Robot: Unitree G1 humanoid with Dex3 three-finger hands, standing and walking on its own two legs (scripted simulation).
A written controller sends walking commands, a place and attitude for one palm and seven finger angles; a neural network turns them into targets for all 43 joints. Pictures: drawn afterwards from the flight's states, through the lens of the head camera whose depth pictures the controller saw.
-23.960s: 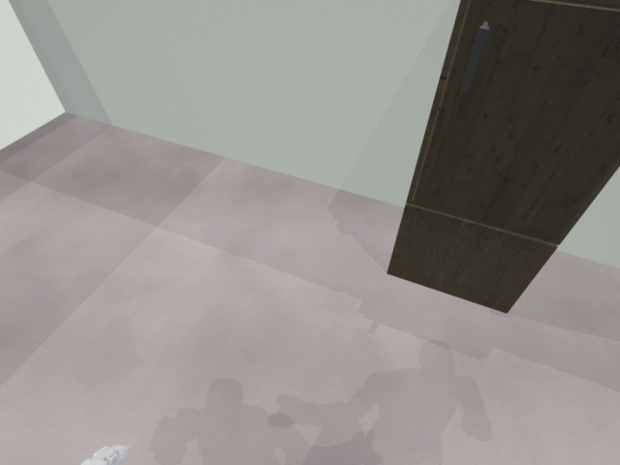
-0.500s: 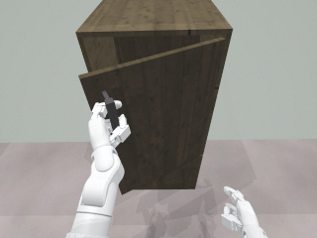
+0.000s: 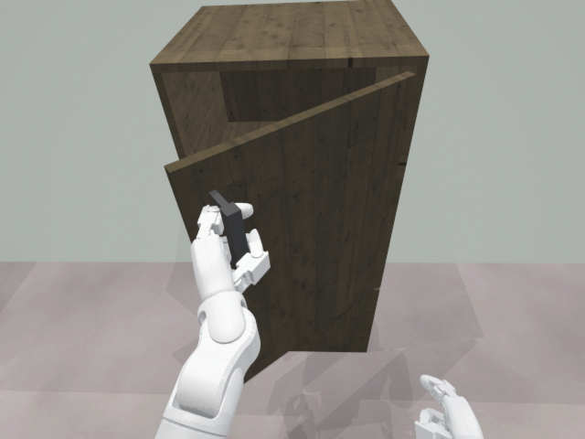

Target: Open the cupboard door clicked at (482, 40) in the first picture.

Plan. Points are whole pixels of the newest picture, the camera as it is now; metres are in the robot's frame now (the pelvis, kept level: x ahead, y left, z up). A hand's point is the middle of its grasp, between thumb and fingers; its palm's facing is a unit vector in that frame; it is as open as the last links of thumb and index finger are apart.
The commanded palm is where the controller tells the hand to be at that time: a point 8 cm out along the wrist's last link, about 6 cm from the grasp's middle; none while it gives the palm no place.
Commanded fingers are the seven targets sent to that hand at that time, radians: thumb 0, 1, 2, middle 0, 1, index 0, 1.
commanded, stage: open thumb and fingers to let go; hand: left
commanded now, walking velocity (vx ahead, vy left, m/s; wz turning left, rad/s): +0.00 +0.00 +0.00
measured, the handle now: (231, 238) +0.34 +0.12 +0.14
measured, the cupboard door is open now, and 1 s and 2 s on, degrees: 39 38 39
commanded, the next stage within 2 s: slide the hand sideways off the handle in 0.70 s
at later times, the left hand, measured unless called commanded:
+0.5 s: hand (254, 253) +0.31 +0.08 +0.14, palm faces +0.37 -0.93 -0.02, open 13.7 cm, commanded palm +0.26 +0.10 +0.13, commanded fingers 0.00 -0.50 0.30 -0.22 -0.70 -0.22 -0.70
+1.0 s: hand (247, 273) +0.28 +0.08 +0.13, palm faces -0.02 -1.00 -0.08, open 15.9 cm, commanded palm +0.25 +0.11 +0.13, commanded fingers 0.00 -0.50 0.30 -0.15 -0.30 -0.15 -0.30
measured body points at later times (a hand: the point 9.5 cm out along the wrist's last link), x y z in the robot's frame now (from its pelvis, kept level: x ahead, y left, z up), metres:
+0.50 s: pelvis -0.01 +0.02 +0.00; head -0.03 +0.01 +0.45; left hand +0.28 +0.13 +0.14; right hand +0.19 -0.17 -0.09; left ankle +0.01 +0.14 -0.74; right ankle +0.01 -0.08 -0.74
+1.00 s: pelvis -0.02 +0.03 +0.00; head -0.05 +0.01 +0.45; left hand +0.28 +0.14 +0.14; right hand +0.17 -0.17 -0.09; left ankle +0.01 +0.14 -0.74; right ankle +0.01 -0.08 -0.74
